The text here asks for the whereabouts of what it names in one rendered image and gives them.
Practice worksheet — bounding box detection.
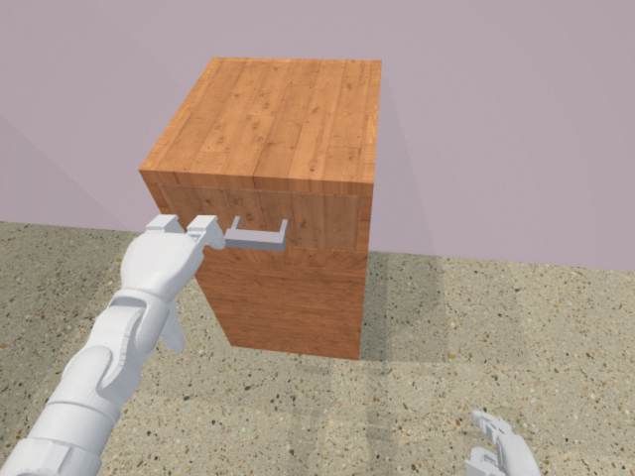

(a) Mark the drawer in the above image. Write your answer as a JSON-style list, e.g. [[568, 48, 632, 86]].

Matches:
[[158, 183, 361, 251]]

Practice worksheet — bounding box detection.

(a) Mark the robot right hand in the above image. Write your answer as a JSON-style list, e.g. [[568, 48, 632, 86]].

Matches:
[[465, 411, 542, 476]]

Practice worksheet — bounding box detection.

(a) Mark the handle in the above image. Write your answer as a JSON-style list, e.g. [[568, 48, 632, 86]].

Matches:
[[224, 216, 288, 252]]

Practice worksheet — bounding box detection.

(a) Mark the cabinet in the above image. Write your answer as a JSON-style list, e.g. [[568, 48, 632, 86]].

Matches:
[[138, 58, 382, 361]]

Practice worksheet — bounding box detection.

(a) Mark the left robot forearm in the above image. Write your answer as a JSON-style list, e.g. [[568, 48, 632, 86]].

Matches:
[[0, 289, 170, 476]]

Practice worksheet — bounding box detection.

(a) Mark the robot left hand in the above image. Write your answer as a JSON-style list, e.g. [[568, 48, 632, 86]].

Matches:
[[120, 214, 225, 352]]

